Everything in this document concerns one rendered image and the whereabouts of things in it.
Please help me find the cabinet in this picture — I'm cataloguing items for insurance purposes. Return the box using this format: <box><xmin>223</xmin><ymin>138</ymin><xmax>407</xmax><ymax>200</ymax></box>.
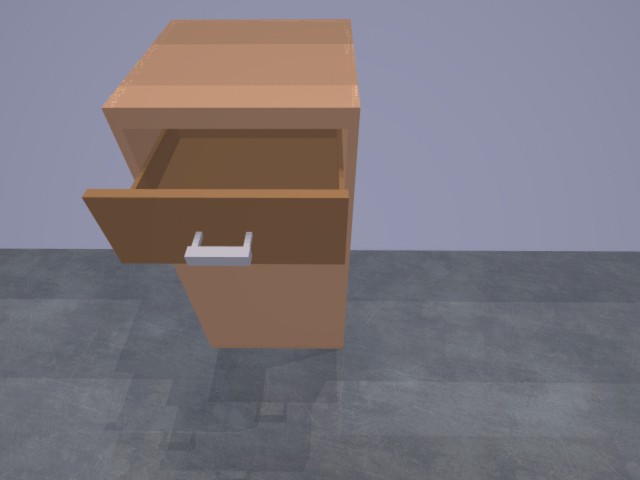
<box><xmin>101</xmin><ymin>19</ymin><xmax>360</xmax><ymax>349</ymax></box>

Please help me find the drawer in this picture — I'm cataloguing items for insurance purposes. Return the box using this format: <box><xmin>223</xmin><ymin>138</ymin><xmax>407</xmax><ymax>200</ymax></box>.
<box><xmin>82</xmin><ymin>129</ymin><xmax>349</xmax><ymax>264</ymax></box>

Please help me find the handle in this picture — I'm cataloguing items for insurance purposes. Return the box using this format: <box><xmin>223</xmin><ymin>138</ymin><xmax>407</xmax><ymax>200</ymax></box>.
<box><xmin>184</xmin><ymin>232</ymin><xmax>253</xmax><ymax>266</ymax></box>

